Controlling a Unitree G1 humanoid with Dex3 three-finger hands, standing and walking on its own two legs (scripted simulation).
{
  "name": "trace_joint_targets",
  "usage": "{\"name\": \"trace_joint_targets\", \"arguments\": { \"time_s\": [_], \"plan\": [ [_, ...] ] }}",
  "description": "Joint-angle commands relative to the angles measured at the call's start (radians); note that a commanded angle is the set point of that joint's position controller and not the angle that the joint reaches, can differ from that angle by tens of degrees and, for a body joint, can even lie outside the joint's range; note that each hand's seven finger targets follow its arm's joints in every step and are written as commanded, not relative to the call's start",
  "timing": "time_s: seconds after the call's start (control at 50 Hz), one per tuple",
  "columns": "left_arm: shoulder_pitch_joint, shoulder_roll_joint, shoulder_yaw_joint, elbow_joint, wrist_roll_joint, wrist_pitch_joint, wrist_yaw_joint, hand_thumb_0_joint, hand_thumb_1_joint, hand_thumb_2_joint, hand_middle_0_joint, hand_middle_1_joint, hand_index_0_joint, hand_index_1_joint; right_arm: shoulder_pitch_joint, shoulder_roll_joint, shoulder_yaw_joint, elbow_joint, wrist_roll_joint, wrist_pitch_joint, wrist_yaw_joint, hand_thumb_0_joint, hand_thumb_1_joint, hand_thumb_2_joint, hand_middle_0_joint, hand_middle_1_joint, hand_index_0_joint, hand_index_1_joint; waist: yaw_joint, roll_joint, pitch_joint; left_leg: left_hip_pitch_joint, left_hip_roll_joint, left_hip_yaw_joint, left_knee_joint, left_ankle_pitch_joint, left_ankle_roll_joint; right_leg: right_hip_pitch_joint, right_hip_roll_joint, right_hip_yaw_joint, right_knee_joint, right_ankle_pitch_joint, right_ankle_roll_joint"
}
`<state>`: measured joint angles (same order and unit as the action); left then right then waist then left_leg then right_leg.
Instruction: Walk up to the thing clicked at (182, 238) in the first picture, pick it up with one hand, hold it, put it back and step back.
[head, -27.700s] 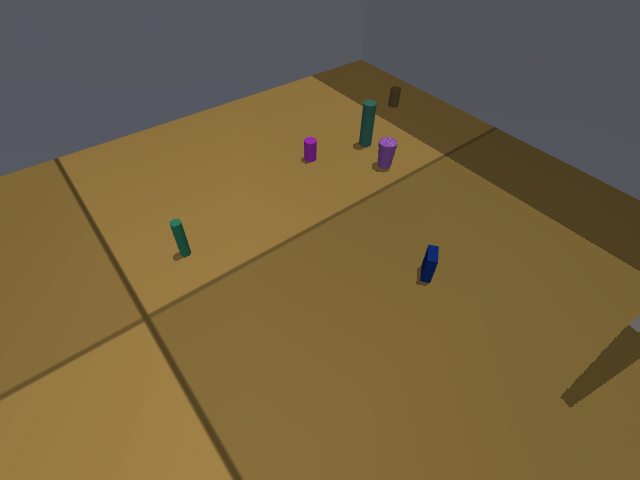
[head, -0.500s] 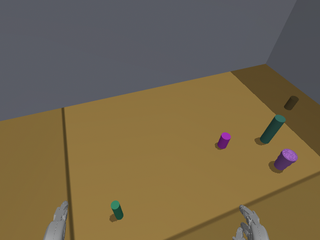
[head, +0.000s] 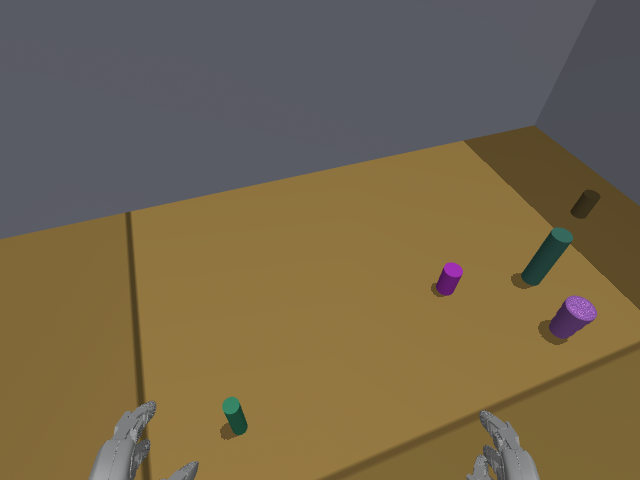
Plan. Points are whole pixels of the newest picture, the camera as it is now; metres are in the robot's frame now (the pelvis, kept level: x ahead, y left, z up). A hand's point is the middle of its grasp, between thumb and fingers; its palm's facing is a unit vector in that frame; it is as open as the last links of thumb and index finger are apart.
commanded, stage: stand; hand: left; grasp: from the side
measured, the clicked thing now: (235, 416) +0.42 +0.21 -0.64
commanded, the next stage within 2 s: none
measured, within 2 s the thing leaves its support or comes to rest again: neither
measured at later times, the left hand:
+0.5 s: hand out of the picture +0.06 +0.26 -0.11, palm faces +0.01 -0.94 -0.35, open 7.4 cm
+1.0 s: hand out of the picture +0.04 +0.25 -0.10, palm faces +0.01 -0.93 -0.36, open 7.4 cm
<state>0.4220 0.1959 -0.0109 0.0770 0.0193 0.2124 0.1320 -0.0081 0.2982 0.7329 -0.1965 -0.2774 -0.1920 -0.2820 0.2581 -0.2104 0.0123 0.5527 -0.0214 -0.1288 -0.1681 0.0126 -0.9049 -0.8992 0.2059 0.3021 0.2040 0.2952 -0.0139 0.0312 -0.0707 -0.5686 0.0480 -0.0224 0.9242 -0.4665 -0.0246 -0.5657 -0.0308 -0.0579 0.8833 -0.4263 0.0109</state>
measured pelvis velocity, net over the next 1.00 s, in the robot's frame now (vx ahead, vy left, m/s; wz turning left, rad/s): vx -0.01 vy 0.00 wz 0.01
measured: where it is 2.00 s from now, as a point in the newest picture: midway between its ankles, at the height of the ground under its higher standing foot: outside the picture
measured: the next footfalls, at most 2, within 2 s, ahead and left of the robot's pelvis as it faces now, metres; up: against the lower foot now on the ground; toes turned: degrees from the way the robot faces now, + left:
none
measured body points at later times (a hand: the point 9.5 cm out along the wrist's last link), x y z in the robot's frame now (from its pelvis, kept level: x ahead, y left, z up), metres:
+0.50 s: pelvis +0.00 +0.01 +0.04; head +0.01 +0.01 +0.49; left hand +0.05 +0.31 -0.09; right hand +0.07 -0.27 -0.09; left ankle +0.00 +0.13 -0.69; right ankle +0.01 -0.13 -0.69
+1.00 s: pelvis -0.01 +0.00 +0.05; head -0.01 -0.01 +0.50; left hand +0.04 +0.29 -0.08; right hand +0.06 -0.29 -0.09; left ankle +0.00 +0.13 -0.69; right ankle +0.01 -0.13 -0.69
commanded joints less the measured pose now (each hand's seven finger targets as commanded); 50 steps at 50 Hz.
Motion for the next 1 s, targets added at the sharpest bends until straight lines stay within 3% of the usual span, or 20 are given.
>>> {"name": "trace_joint_targets", "arguments": {
  "time_s": [0.0,0.06,0.08,0.14,0.2,0.26,0.34,0.36,0.46,0.54,0.58,0.64,0.74,0.84,0.98],
  "plan": [
    [-0.131,0.266,0.102,0.233,0.074,-0.193,-0.077,0.0,0.9,0.9,-0.2,-0.3,-0.2,-0.301,-0.079,-0.247,-0.093,0.066,-0.081,0.055,0.085,0.0,-0.9,-0.9,0.2,0.3,0.2,0.3,0.015,-0.101,-0.059,0.131,-0.012,-0.019,-0.154,0.285,0.085,0.18,-0.08,0.141,-0.202,0.256,-0.105],
    [-0.175,0.257,0.086,0.355,0.041,-0.228,-0.099,0.0,0.9,0.9,-0.2,-0.3,-0.2,-0.301,-0.07,-0.226,-0.089,0.112,-0.04,0.061,0.13,0.0,-0.9,-0.9,0.2,0.3,0.2,0.3,0.022,-0.064,-0.057,0.193,-0.012,-0.032,-0.221,0.255,0.084,0.194,-0.086,0.139,-0.224,0.212,-0.088],
    [-0.18,0.261,0.083,0.396,0.032,-0.234,-0.101,0.0,0.9,0.9,-0.2,-0.3,-0.2,-0.301,-0.078,-0.234,-0.094,0.126,-0.034,0.061,0.138,0.0,-0.9,-0.9,0.2,0.3,0.2,0.3,0.026,-0.06,-0.066,0.217,-0.01,-0.036,-0.223,0.288,0.082,0.208,-0.084,0.127,-0.235,0.251,-0.08],
    [-0.216,0.277,0.082,0.507,0.029,-0.244,-0.101,0.0,0.9,0.9,-0.2,-0.3,-0.2,-0.301,-0.104,-0.238,-0.095,0.177,-0.036,0.071,0.147,0.0,-0.9,-0.9,0.2,0.3,0.2,0.3,0.03,-0.048,-0.002,0.22,-0.007,-0.05,-0.3,0.244,0.08,0.211,-0.081,0.118,-0.286,0.185,-0.064],
    [-0.23,0.276,0.079,0.597,0.027,-0.252,-0.101,0.0,0.9,0.9,-0.2,-0.3,-0.2,-0.301,-0.104,-0.243,-0.095,0.225,-0.032,0.078,0.15,0.0,-0.9,-0.9,0.2,0.3,0.2,0.3,0.032,-0.025,0.003,0.248,0.009,-0.067,-0.353,0.295,0.077,0.268,-0.071,0.09,-0.301,0.235,-0.053],
    [-0.238,0.274,0.075,0.679,0.018,-0.248,-0.1,0.0,0.9,0.9,-0.2,-0.3,-0.2,-0.301,-0.113,-0.257,-0.092,0.271,-0.031,0.086,0.149,0.0,-0.9,-0.9,0.2,0.3,0.2,0.3,0.039,0.003,0.041,0.255,0.027,-0.094,-0.438,0.262,0.074,0.308,-0.063,0.079,-0.345,0.211,-0.046],
    [-0.243,0.294,0.07,0.774,0.012,-0.248,-0.099,0.0,0.9,0.9,-0.2,-0.3,-0.2,-0.301,-0.098,-0.271,-0.083,0.337,-0.019,0.09,0.146,0.0,-0.9,-0.9,0.2,0.3,0.2,0.3,0.031,-0.017,0.04,0.318,0.031,-0.088,-0.488,0.343,0.059,0.382,-0.081,0.092,-0.408,0.289,-0.044],
    [-0.246,0.3,0.069,0.792,0.012,-0.247,-0.098,0.0,0.9,0.9,-0.2,-0.3,-0.2,-0.301,-0.1,-0.273,-0.082,0.351,-0.018,0.091,0.145,0.0,-0.9,-0.9,0.2,0.3,0.2,0.3,0.029,-0.021,0.023,0.358,0.032,-0.081,-0.481,0.404,0.057,0.389,-0.089,0.093,-0.417,0.336,-0.046],
    [-0.261,0.31,0.06,0.882,0.005,-0.24,-0.096,0.0,0.9,0.9,-0.2,-0.3,-0.2,-0.301,-0.099,-0.291,-0.075,0.422,-0.008,0.099,0.141,0.0,-0.9,-0.9,0.2,0.3,0.2,0.3,0.026,-0.016,0.05,0.39,0.046,-0.086,-0.55,0.426,0.05,0.432,-0.093,0.082,-0.472,0.325,-0.032],
    [-0.279,0.31,0.051,0.934,0.006,-0.235,-0.099,0.0,0.9,0.9,-0.2,-0.3,-0.2,-0.301,-0.112,-0.295,-0.07,0.461,-0.007,0.102,0.141,0.0,-0.9,-0.9,0.2,0.3,0.2,0.3,0.025,-0.012,0.096,0.377,0.047,-0.093,-0.617,0.33,0.045,0.439,-0.091,0.08,-0.518,0.256,-0.024],
    [-0.278,0.312,0.05,0.955,0.008,-0.238,-0.099,0.0,0.9,0.9,-0.2,-0.3,-0.2,-0.301,-0.125,-0.297,-0.07,0.473,-0.006,0.102,0.142,0.0,-0.9,-0.9,0.2,0.3,0.2,0.3,0.031,-0.017,0.083,0.403,0.051,-0.09,-0.616,0.369,0.046,0.447,-0.097,0.08,-0.529,0.286,-0.022],
    [-0.292,0.318,0.051,0.978,0.008,-0.237,-0.101,0.0,0.9,0.9,-0.2,-0.3,-0.2,-0.301,-0.132,-0.293,-0.069,0.492,-0.005,0.104,0.145,0.0,-0.9,-0.9,0.2,0.3,0.2,0.3,0.028,-0.025,0.117,0.395,0.048,-0.093,-0.646,0.297,0.04,0.426,-0.093,0.079,-0.555,0.231,-0.019],
    [-0.3,0.32,0.049,1.003,0.007,-0.243,-0.102,0.0,0.9,0.9,-0.2,-0.3,-0.2,-0.301,-0.137,-0.288,-0.069,0.512,-0.002,0.106,0.149,0.0,-0.9,-0.9,0.2,0.3,0.2,0.3,0.026,-0.05,0.097,0.428,0.051,-0.082,-0.643,0.342,0.038,0.437,-0.105,0.095,-0.587,0.245,-0.018],
    [-0.319,0.327,0.052,1.018,0.005,-0.243,-0.103,0.0,0.9,0.9,-0.2,-0.3,-0.2,-0.301,-0.151,-0.288,-0.066,0.523,-0.003,0.11,0.152,0.0,-0.9,-0.9,0.2,0.3,0.2,0.3,0.026,-0.031,0.114,0.406,0.048,-0.075,-0.658,0.291,0.037,0.437,-0.101,0.095,-0.603,0.209,-0.015],
    [-0.327,0.334,0.053,1.027,0.005,-0.247,-0.105,0.0,0.9,0.9,-0.2,-0.3,-0.2,-0.301,-0.155,-0.291,-0.063,0.53,-0.001,0.112,0.154,0.0,-0.9,-0.9,0.2,0.3,0.2,0.3,0.023,-0.05,0.092,0.44,0.056,-0.069,-0.649,0.328,0.038,0.431,-0.107,0.11,-0.622,0.215,-0.017]
  ]
}}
